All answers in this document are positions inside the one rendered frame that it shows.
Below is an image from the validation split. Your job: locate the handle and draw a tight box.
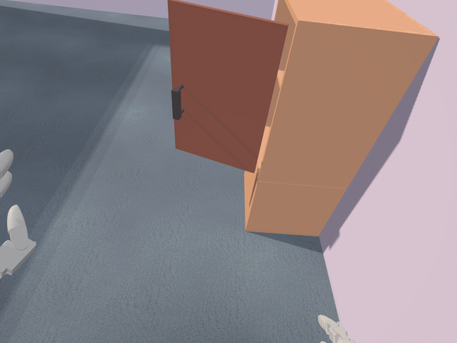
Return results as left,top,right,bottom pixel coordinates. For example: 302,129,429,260
171,84,184,120

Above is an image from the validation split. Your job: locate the robot left hand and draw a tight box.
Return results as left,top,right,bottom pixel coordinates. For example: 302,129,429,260
0,149,36,279

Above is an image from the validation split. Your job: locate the robot right hand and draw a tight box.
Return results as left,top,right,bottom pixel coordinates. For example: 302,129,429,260
318,315,355,343

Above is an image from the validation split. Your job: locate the cupboard door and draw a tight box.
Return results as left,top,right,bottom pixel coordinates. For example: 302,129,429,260
168,0,289,173

